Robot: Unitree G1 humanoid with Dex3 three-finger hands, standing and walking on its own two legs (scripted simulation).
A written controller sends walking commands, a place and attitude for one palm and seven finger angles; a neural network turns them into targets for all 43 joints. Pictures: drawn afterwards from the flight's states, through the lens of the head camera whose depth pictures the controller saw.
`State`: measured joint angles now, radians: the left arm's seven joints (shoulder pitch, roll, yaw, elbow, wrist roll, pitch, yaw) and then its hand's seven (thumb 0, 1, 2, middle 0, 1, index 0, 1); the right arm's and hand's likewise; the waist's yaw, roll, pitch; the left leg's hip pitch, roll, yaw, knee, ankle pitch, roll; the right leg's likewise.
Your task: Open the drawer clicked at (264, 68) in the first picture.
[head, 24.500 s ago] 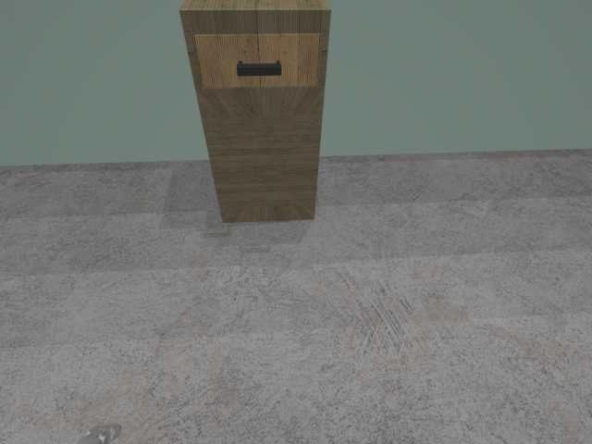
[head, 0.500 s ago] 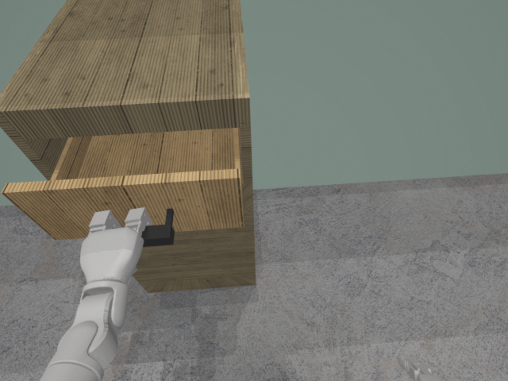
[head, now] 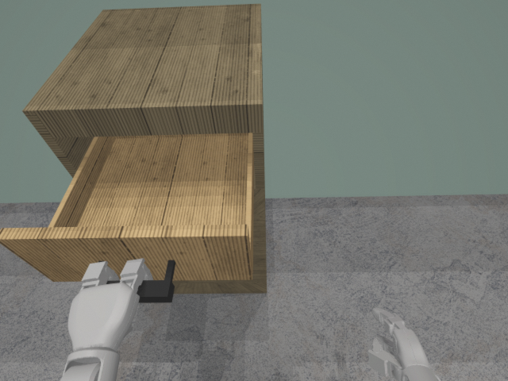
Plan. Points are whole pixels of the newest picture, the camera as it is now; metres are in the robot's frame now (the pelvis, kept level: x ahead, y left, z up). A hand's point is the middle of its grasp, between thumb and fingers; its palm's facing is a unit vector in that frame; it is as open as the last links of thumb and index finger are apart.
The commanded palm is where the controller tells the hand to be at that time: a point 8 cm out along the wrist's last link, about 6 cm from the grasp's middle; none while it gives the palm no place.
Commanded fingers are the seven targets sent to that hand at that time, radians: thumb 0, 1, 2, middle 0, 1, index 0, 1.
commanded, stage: pull the drawer open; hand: left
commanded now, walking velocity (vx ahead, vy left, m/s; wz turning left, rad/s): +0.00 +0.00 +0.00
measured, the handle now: (132, 278) +0.27 +0.23 +0.00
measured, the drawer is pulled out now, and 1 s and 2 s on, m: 0.22 0.30 0.30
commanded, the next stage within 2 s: open the thumb to release the handle in 0.48 s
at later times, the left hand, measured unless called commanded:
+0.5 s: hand (107, 378) +0.13 +0.22 -0.01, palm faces -0.03 -0.08 -1.00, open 6.2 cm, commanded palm +0.08 +0.23 +0.04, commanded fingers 0.00 0.90 0.90 -0.40 -1.35 -0.40 -1.35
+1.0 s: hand (109, 371) +0.14 +0.22 -0.01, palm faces +0.03 -0.07 -1.00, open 10.6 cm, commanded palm +0.11 +0.23 +0.04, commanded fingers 0.00 -0.50 0.30 -0.30 -1.20 -0.30 -1.20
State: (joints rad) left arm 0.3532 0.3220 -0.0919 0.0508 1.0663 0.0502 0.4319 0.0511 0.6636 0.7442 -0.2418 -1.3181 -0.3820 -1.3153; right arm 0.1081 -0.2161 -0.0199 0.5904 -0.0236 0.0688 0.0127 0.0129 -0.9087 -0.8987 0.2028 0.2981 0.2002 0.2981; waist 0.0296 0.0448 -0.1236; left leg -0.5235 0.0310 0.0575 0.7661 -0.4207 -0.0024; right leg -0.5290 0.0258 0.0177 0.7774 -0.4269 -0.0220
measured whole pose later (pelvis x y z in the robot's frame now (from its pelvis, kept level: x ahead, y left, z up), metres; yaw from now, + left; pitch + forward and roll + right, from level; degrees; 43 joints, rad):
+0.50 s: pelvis -0.02 -0.01 -0.02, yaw -1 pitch +11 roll +2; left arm 0.65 0.36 -0.02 -0.14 1.05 -0.04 0.50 0.05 0.66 0.74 -0.26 -1.29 -0.37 -1.31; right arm 0.10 -0.22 -0.02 0.55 -0.05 0.07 0.04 0.01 -0.91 -0.90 0.20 0.30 0.20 0.30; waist 0.04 0.03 -0.14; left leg -0.63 0.04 0.07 0.90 -0.46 -0.02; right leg -0.65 0.04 0.03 0.94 -0.48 -0.04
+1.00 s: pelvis -0.03 -0.01 -0.02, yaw +1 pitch +10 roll +1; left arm 0.50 0.34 -0.08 -0.06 1.05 0.02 0.50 0.00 -0.01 0.51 -0.37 -1.25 -0.35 -1.26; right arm 0.12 -0.21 -0.01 0.59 -0.03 0.08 -0.03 0.02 -0.91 -0.90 0.20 0.30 0.20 0.30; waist 0.06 0.06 -0.12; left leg -0.63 0.03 0.03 0.89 -0.43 -0.01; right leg -0.64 0.02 0.00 0.92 -0.45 -0.04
